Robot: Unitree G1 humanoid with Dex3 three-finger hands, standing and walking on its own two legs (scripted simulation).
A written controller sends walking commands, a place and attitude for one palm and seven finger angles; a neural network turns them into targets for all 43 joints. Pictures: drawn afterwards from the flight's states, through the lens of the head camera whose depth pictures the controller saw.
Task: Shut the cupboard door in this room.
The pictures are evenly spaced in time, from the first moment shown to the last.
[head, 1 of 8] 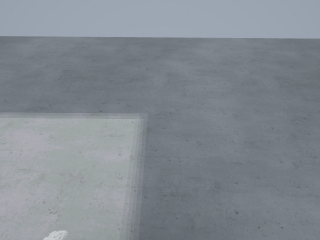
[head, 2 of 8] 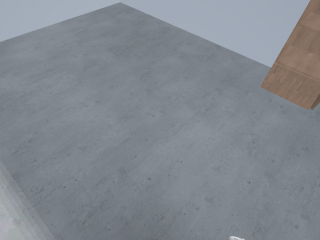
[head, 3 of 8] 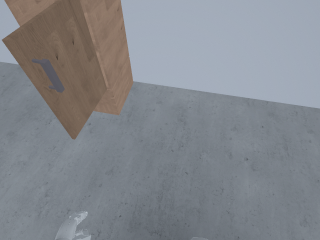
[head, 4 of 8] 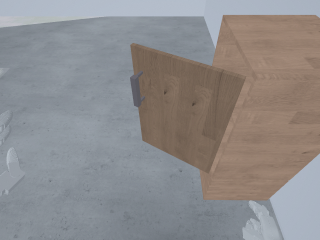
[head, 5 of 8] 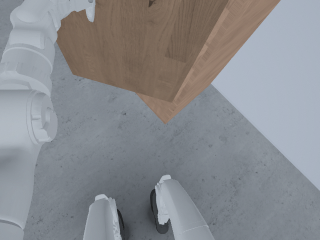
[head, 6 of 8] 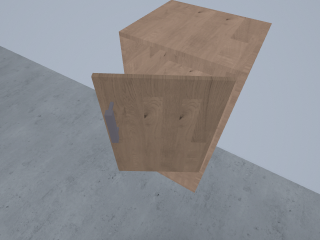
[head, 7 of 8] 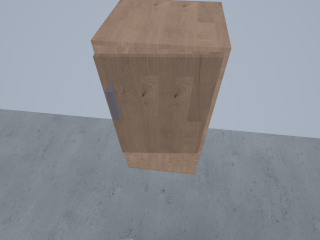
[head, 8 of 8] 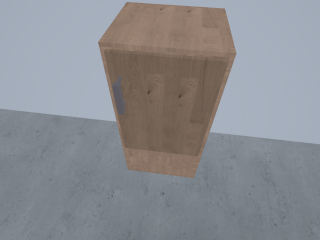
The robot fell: no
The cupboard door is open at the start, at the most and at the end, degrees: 86 86 0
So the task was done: yes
